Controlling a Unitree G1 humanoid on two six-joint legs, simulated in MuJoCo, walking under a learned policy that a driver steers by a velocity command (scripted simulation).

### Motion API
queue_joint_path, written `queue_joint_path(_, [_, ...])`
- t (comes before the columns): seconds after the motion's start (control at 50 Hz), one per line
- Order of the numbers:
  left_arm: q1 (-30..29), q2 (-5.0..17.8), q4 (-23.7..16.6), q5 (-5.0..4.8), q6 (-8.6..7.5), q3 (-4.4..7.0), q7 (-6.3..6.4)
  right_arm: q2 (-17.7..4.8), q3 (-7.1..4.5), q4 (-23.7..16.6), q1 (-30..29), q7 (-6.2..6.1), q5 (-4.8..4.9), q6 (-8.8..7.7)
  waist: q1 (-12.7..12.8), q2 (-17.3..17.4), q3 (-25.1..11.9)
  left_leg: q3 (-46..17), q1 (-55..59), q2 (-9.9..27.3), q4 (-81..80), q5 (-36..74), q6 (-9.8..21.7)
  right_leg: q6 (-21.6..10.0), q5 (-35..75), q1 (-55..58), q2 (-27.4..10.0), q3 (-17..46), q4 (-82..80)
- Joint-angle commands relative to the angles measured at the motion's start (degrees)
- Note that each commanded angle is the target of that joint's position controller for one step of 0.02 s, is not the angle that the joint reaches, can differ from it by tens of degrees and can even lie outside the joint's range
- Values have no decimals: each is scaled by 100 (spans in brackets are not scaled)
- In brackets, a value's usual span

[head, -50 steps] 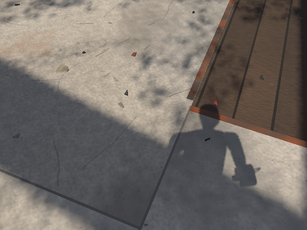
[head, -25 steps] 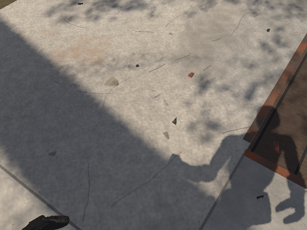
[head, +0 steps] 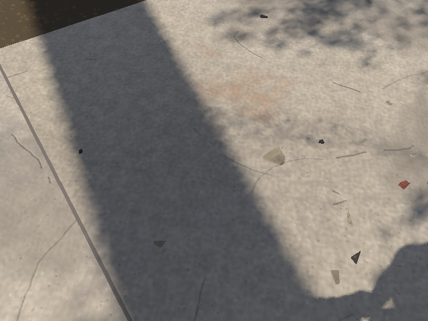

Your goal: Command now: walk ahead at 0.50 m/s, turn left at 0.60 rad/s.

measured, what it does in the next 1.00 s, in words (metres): walks ahead, turning left: right foot, then left foot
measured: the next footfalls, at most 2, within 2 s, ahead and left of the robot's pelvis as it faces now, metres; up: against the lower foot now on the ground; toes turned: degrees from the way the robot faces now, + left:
right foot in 0.38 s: +0.41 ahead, -0.12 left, +0.00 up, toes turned +16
left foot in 0.88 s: +0.57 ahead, +0.23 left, +0.00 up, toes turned +26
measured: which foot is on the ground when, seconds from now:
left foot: down 0.00-0.38, up 0.40-0.86, down 0.88-1.00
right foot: up 0.00-0.36, down 0.38-0.90, up 0.92-1.00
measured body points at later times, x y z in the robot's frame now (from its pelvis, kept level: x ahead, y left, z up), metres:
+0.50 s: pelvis +0.29 -0.04 +0.01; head +0.31 -0.04 +0.46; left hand +0.38 +0.26 -0.08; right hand +0.45 -0.29 -0.10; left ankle +0.16 +0.06 -0.63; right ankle +0.37 -0.13 -0.72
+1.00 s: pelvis +0.52 +0.11 +0.01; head +0.55 +0.13 +0.46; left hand +0.44 +0.38 -0.12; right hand +0.79 -0.05 -0.07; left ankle +0.54 +0.21 -0.72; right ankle +0.48 -0.08 -0.63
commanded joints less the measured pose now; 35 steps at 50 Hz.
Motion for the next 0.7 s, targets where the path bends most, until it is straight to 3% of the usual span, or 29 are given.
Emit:
queue_joint_path(0.02, [-320,767,-670,138,-263,139,28,-744,-225,-281,509,-58,-81,-157,-214,292,-1009,-2660,2474,1532,-1883,627,1207,-81,598,-2194,-380,538,-115])
queue_joint_path(0.04, [-254,768,-642,166,-203,149,13,-710,-200,-325,372,-84,-120,-154,-95,346,-942,-2500,2128,1439,-1998,942,1203,-33,711,-1925,-395,527,-288])
queue_joint_path(0.1, [-353,508,-647,236,-65,77,9,-818,-228,-197,447,-185,-73,-179,-48,246,-751,-2005,1484,1279,-2137,1620,1247,227,1055,-1714,-296,342,-1073])
queue_joint_path(0.2, [-1418,236,-886,184,-66,-59,-53,-964,-278,46,779,-309,-16,-108,-434,428,-423,-1563,961,839,-2102,740,825,368,2868,-1180,117,262,-3151])
queue_joint_path(0.24, [-1642,316,-969,122,-102,-33,-87,-983,-292,167,979,-306,11,-90,-526,479,-393,-1793,1011,930,-1985,416,752,327,3051,-965,215,339,-3484])
queue_joint_path(0.3, [-1598,531,-998,94,-155,69,-119,-885,-280,265,1063,-318,35,-54,-438,631,-408,-2290,1458,1109,-1503,161,639,155,2598,-817,227,519,-3820])
queue_joint_path(0.34, [-1163,618,-902,82,-197,154,-104,-820,-275,270,972,-318,21,-9,-185,798,-485,-2471,1546,1075,-1093,317,510,-41,2159,-278,258,409,-4010])
queue_joint_path(0.36, [-667,732,-788,117,-218,236,-69,-634,-212,253,966,-308,1,-5,57,758,-755,-2327,1426,825,-556,533,345,-199,2123,489,189,370,-4158])
queue_joint_path(0.38, [119,998,-725,211,-242,323,-23,-277,-79,173,1007,-287,-64,-14,384,240,-1495,-1913,881,479,935,12,121,-549,1826,1829,-655,1156,-4099])
queue_joint_path(0.4, [673,1462,-549,271,-157,440,-29,31,25,19,1734,-290,96,-53,125,-1573,-2258,-1087,-1084,-317,2869,-2189,-316,-1478,375,3662,-1957,3768,-4668])
queue_joint_path(0.42, [649,1026,-566,131,-128,358,-77,-518,-58,107,1726,-317,152,-58,206,-1352,-1982,-1176,-1897,102,3745,-2235,-409,-1479,-1025,3568,-2146,4650,-5081])
queue_joint_path(0.44, [416,680,-623,113,-98,264,-51,-857,-161,81,1149,-320,121,-28,336,-823,-1289,-1112,-2081,313,3998,-1703,-450,-1248,-976,2946,-1921,3836,-5186])
queue_joint_path(0.46, [131,555,-653,165,-63,213,-34,-872,-177,25,810,-335,52,5,270,-451,-886,-911,-1908,506,3924,-1294,-476,-1098,-180,2289,-1692,3023,-5220])
queue_joint_path(0.48, [-24,426,-607,195,-44,174,-21,-797,-186,-36,589,-320,-16,3,195,-362,-582,-901,-1790,662,3680,-1007,-482,-1071,550,1773,-1471,2440,-5317])
queue_joint_path(0.5, [-88,350,-567,231,-58,144,4,-683,-188,-58,599,-283,7,18,70,-525,-504,-889,-1526,815,3503,-813,-468,-1009,1038,1452,-1305,1976,-5428])
queue_joint_path(0.54, [-88,294,-474,185,-101,148,24,-457,-154,-55,631,-242,60,73,13,-643,-463,-727,-1359,905,3242,-686,-480,-1034,1548,1241,-1147,1334,-5650])
queue_joint_path(0.62, [177,547,-195,152,-148,223,-4,-143,-25,-188,237,-218,-23,56,51,-339,-362,-727,-1556,895,2209,-176,-545,-1286,2437,1299,-1229,781,-5910])
queue_joint_path(0.7, [263,701,-25,61,-73,230,-2,-30,76,-282,-437,-75,-39,-80,229,-287,-212,-327,-1160,815,724,881,-499,-1151,2863,1306,-1014,57,-5974])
